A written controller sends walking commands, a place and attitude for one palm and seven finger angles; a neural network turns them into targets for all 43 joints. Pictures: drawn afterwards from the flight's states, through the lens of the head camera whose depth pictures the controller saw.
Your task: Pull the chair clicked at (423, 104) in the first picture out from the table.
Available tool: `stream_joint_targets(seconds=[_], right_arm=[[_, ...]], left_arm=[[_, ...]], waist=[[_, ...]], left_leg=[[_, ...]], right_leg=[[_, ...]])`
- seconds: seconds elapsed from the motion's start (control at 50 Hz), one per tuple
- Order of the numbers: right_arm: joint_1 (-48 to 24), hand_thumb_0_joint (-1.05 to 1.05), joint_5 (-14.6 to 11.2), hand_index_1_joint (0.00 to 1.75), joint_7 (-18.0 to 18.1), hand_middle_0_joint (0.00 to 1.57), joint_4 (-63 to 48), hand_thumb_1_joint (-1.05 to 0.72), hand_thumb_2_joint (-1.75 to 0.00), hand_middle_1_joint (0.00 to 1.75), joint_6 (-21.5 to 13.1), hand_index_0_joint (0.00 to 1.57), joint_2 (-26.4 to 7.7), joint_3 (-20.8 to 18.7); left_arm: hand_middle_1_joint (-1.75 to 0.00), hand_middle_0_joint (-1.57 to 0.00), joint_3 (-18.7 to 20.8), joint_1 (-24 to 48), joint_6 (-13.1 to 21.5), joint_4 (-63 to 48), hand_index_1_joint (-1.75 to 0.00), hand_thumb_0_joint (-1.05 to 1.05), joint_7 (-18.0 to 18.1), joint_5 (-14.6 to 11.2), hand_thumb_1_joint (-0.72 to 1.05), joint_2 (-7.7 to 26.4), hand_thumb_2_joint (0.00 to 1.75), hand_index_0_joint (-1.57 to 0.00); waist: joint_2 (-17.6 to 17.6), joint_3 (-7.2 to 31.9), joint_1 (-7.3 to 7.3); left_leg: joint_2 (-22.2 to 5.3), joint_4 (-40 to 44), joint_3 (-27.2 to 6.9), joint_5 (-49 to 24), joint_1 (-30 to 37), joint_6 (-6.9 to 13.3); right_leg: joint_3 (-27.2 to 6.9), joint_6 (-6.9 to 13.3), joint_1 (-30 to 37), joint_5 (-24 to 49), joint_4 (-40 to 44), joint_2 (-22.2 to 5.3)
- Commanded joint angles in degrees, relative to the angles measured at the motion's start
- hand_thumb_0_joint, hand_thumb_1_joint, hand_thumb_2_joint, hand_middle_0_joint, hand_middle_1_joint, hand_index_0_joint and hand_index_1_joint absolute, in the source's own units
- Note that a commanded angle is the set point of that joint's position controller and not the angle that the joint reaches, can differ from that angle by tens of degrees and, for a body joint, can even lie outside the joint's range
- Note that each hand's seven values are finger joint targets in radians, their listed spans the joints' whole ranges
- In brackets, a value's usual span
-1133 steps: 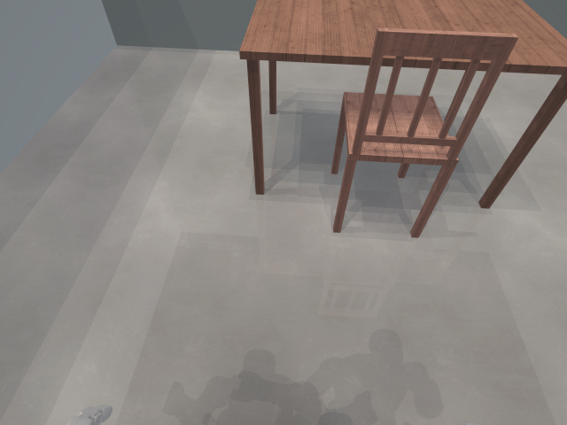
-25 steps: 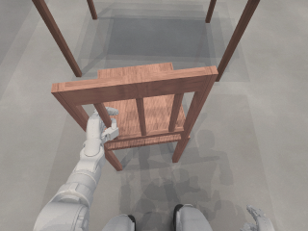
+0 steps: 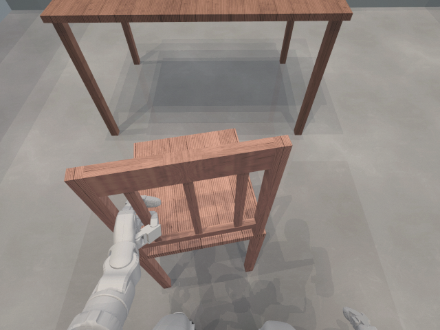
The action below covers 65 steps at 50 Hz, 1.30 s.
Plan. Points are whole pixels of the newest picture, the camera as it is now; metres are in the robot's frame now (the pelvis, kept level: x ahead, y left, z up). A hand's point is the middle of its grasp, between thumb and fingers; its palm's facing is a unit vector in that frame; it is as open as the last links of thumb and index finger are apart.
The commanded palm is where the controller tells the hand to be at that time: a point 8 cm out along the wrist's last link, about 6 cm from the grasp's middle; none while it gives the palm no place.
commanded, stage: stop walking, hand still on the chair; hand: left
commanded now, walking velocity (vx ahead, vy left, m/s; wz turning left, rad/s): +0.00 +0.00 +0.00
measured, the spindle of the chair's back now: (193, 209) +0.36 +0.07 -0.08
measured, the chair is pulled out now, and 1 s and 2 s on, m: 0.61 0.64 0.67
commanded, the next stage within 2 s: open the thumb and straighten the fingers in 0.54 s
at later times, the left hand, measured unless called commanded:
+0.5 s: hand (147, 240) +0.28 +0.16 -0.06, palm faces +0.11 -0.99 -0.11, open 5.3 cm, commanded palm +0.26 +0.21 -0.05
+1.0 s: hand (146, 240) +0.28 +0.16 -0.06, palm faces +0.11 -0.99 -0.11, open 11.5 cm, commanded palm +0.26 +0.22 -0.05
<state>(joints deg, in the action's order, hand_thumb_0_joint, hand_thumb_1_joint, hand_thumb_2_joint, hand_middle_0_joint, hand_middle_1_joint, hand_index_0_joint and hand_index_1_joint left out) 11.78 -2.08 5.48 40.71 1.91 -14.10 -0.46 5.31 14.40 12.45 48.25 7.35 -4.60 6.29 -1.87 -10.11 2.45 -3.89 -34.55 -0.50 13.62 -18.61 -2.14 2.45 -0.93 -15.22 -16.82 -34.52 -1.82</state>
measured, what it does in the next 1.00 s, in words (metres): stands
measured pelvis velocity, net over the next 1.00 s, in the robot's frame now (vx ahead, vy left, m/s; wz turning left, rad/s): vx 0.03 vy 0.01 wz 0.01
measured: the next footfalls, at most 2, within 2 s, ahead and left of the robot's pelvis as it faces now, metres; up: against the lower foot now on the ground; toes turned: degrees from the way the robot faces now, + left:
none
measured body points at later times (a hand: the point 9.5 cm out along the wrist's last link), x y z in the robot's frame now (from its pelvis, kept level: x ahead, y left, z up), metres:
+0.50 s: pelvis +0.02 +0.02 +0.01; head +0.05 +0.02 +0.46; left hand +0.27 +0.21 -0.05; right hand +0.16 -0.22 -0.10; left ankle +0.06 +0.15 -0.73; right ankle +0.02 -0.13 -0.73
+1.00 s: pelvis +0.03 +0.01 -0.02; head +0.07 -0.01 +0.43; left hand +0.27 +0.21 -0.05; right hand +0.18 -0.25 -0.13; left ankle +0.06 +0.15 -0.73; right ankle +0.02 -0.13 -0.73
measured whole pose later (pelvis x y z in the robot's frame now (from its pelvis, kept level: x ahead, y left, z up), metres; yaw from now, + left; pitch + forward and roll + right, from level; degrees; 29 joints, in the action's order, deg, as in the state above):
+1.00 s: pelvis +0.03 +0.01 -0.02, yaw +0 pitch +8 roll +0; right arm 12.3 -2.5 2.8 35.9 -3.8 -15.1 -0.6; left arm 1.7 -6.7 4.9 21.6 3.1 -6.9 8.5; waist -2.2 2.9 1.8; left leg -2.8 -45.3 -0.5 20.0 -33.1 -2.2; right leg 2.0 -1.6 -29.9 -23.9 -46.1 -3.3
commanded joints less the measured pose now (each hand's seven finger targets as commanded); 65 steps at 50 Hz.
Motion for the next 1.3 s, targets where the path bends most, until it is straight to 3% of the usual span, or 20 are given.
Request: stream_joint_targets(seconds=[0.0,0.04,0.08,0.12,0.28,0.6,0.62,0.64,0.66,0.7,0.72,0.74,0.82,0.84,0.86,0.88,0.98,1.06,1.22,1.28], right_arm=[[-2.9,0.00,0.4,0.30,0.8,0.20,-7.0,-0.90,-0.90,0.30,-3.2,0.20,-4.6,-1.6],[-2.8,0.00,0.3,0.30,0.9,0.20,-6.9,-0.90,-0.90,0.30,-3.4,0.20,-4.9,-1.7],[-3.2,0.00,0.3,0.30,0.9,0.20,-7.4,-0.90,-0.90,0.30,-3.7,0.20,-4.6,-1.4],[-2.8,0.00,0.4,0.30,1.1,0.20,-6.8,-0.90,-0.90,0.30,-4.1,0.20,-4.9,-1.6],[-3.3,0.00,0.8,0.30,0.9,0.20,-7.5,-0.90,-0.90,0.30,-4.4,0.20,-4.9,-1.5],[-3.8,0.00,0.8,0.30,1.0,0.20,-8.3,-0.90,-0.90,0.30,-3.7,0.20,-4.6,-1.4],[-3.4,0.00,0.6,0.30,1.1,0.20,-8.5,-0.90,-0.90,0.30,-3.8,0.20,-5.1,-1.7],[-2.4,0.00,-1.5,0.30,-1.2,0.20,-8.0,-0.90,-0.90,0.30,-4.4,0.20,-7.4,-1.5],[-3.7,0.00,-1.5,0.30,-2.1,0.20,-8.5,-0.90,-0.90,0.30,-4.8,0.20,-8.0,-1.9],[-4.4,0.00,-1.1,0.30,-3.0,0.20,-10.1,-0.90,-0.90,0.30,-6.1,0.20,-7.3,-2.6],[-4.1,0.00,-1.2,0.30,-3.3,0.20,-10.3,-0.90,-0.90,0.30,-6.4,0.20,-7.4,-2.5],[-4.2,0.00,-1.1,0.30,-3.4,0.20,-11.1,-0.90,-0.90,0.30,-6.9,0.20,-7.1,-2.4],[-3.5,0.00,-0.7,0.30,-3.0,0.20,-12.4,-0.90,-0.90,0.30,-8.4,0.20,-7.4,-2.8],[-3.3,0.00,-0.6,0.30,-2.8,0.20,-12.8,-0.90,-0.90,0.30,-8.8,0.20,-7.6,-2.9],[-2.9,0.00,-0.6,0.30,-2.4,0.20,-12.3,-0.90,-0.90,0.30,-8.5,0.20,-8.5,-3.2],[-3.2,0.00,-0.5,0.30,-2.3,0.20,-12.9,-0.90,-0.90,0.30,-8.6,0.20,-8.1,-2.8],[-2.7,0.00,-0.4,0.30,-1.5,0.20,-14.2,-0.90,-0.90,0.30,-9.4,0.20,-8.0,-2.7],[-2.2,0.00,-0.3,0.30,-1.0,0.20,-14.7,-0.90,-0.90,0.30,-9.4,0.20,-8.2,-2.6],[-1.7,0.00,-0.2,0.30,-0.8,0.20,-16.9,-0.90,-0.90,0.30,-9.6,0.20,-7.7,-2.3],[-1.5,0.00,-0.1,0.30,-0.8,0.20,-17.6,-0.90,-0.90,0.30,-9.4,0.20,-7.5,-2.1]], left_arm=[[-1.45,-0.50,-2.3,14.6,1.6,-12.2,-1.45,0.00,-1.7,3.5,0.90,10.3,0.90,-0.50],[-1.45,-0.50,-2.6,12.1,1.7,-12.8,-1.45,0.00,-1.6,3.6,0.90,10.0,0.90,-0.50],[-1.45,-0.50,-3.6,10.7,1.6,-13.5,-1.45,0.00,-1.8,3.8,0.90,8.6,0.90,-0.50],[-1.45,-0.50,-3.1,8.4,1.3,-13.8,-1.45,0.00,-1.7,3.8,0.90,10.0,0.90,-0.50],[-1.45,-0.50,-3.2,4.5,0.4,-15.6,-1.45,0.00,-1.5,4.4,0.90,9.9,0.90,-0.50],[-1.45,-0.50,-3.8,0.4,-0.3,-17.8,-1.45,0.00,-1.3,4.1,0.90,9.4,0.90,-0.50],[-1.45,-0.50,-0.5,-1.6,0.0,-21.8,-1.45,0.00,-0.9,4.0,0.90,13.6,0.90,-0.50],[-1.45,-0.50,-4.1,-6.1,-0.9,-17.5,-1.45,0.00,-2.4,-2.0,0.78,4.6,0.84,-0.50],[-1.45,-0.50,-2.1,-3.4,0.8,-21.5,-1.45,0.00,-3.2,-1.7,0.66,7.7,0.78,-0.50],[-1.45,-0.50,-0.8,-7.1,2.2,-27.1,-1.45,0.00,-3.7,-1.9,0.42,9.1,0.67,-0.50],[-1.45,-0.50,-1.6,-7.8,1.8,-28.3,-1.45,0.00,-3.7,-1.8,0.30,9.5,0.61,-0.50],[-1.45,-0.50,-3.4,-7.1,1.5,-30.5,-1.45,0.00,-3.8,-1.9,0.17,7.3,0.55,-0.50],[-1.45,-0.50,-4.0,-9.0,-0.9,-34.9,-1.45,0.00,-3.9,-1.9,-0.31,6.9,0.32,-0.50],[-1.38,-0.47,-3.7,-10.5,-1.8,-35.9,-1.38,0.00,-3.8,-2.0,-0.43,6.8,0.26,-0.47],[-1.30,-0.45,1.8,-11.9,-2.8,-33.4,-1.30,0.00,-3.7,-2.0,-0.55,11.9,0.20,-0.45],[-1.23,-0.43,-0.5,-11.0,-3.4,-35.4,-1.23,0.00,-4.2,-2.0,-0.55,9.5,0.20,-0.43],[-0.87,-0.30,-1.3,-13.2,-6.4,-40.4,-0.87,0.00,-5.1,-2.4,-0.55,8.6,0.20,-0.30],[-0.58,-0.20,1.7,-15.2,-8.6,-41.3,-0.58,0.00,-5.5,-2.8,-0.55,11.3,0.20,-0.20],[0.00,0.00,0.9,-22.1,-11.0,-46.6,0.00,0.00,-6.1,-2.9,-0.55,10.7,0.20,0.00],[0.00,0.00,0.7,-23.5,-11.4,-48.0,0.00,0.00,-6.0,-2.7,-0.55,10.3,0.20,0.00]], waist=[[-1.6,17.3,-0.85],[-4.5,17.1,-1.29],[-4.9,18.6,-1.56],[-5.6,18.4,-1.48],[-4.5,20.2,-1.83],[-4.8,19.3,-1.78],[-5.7,19.1,-1.93],[5.2,17.2,1.61],[7.2,17.8,0.36],[0.1,20.5,-0.55],[-0.8,19.7,-0.25],[-0.2,20.3,0.17],[1.3,23.6,0.03],[2.6,25.1,-0.13],[4.6,24.3,-0.55],[3.8,24.8,-0.21],[3.8,26.9,0.21],[5.2,26.5,0.06],[3.3,26.9,-0.33],[2.5,26.4,-0.27]], left_leg=[[-1.8,6.5,-3.2,2.3,8.8,4.1],[-3.1,8.8,-4.5,-1.5,8.8,4.6],[-3.6,9.1,-4.5,-5.2,9.8,4.8],[-3.9,9.5,-4.2,-8.8,10.9,4.5],[-3.3,9.5,-2.3,-9.6,12.9,3.5],[-3.3,9.7,-1.6,-10.2,13.1,3.3],[-3.3,10.3,-2.0,-10.6,12.5,3.4],[0.0,8.2,0.0,-3.3,3.6,2.3],[0.0,6.8,0.3,-0.5,0.8,2.5],[1.2,4.0,1.4,2.0,-0.6,2.5],[1.3,3.4,1.0,3.1,-1.6,2.5],[1.6,2.4,1.2,3.9,-2.5,2.5],[1.7,-1.8,0.5,1.6,-4.2,2.7],[1.9,-2.8,0.8,0.8,-4.3,2.8],[1.8,-3.7,0.9,0.9,-6.2,2.8],[2.2,-4.4,1.2,0.8,-6.6,2.9],[2.5,-7.4,1.2,-1.8,-6.9,3.0],[2.7,-9.0,1.1,-2.6,-8.5,3.0],[2.9,-11.2,1.2,-5.9,-8.9,3.0],[3.0,-11.6,1.2,-6.2,-9.4,2.9]], right_leg=[[-6.4,2.6,0.0,-5.1,11.1,-5.0],[-4.6,2.0,1.3,-0.1,9.2,-3.3],[-4.3,1.7,2.7,4.1,8.8,-2.7],[-4.0,1.5,2.9,7.0,9.0,-2.5],[-4.9,1.7,3.4,9.7,10.3,-3.0],[-4.7,1.8,3.2,11.2,11.2,-3.3],[-4.4,1.7,3.9,11.3,11.3,-3.3],[1.9,1.0,-0.2,6.6,8.6,-1.7],[1.2,1.1,-1.7,5.0,6.6,-1.5],[0.7,1.4,-4.2,2.6,4.3,-1.1],[0.8,1.7,-5.0,1.8,3.6,-0.9],[1.2,1.5,-6.9,0.7,2.6,-0.6],[1.4,1.4,-9.7,2.2,-1.5,-0.2],[1.3,1.1,-9.9,3.2,-2.1,-0.2],[0.9,0.9,-10.5,3.7,-2.8,-0.2],[0.9,0.7,-11.2,4.1,-3.5,-0.3],[0.9,0.5,-12.4,7.2,-5.8,-0.4],[0.8,0.3,-12.6,8.7,-6.7,-0.4],[0.9,0.4,-12.2,13.1,-8.2,-0.6],[1.1,0.3,-12.9,13.5,-8.9,-0.5]])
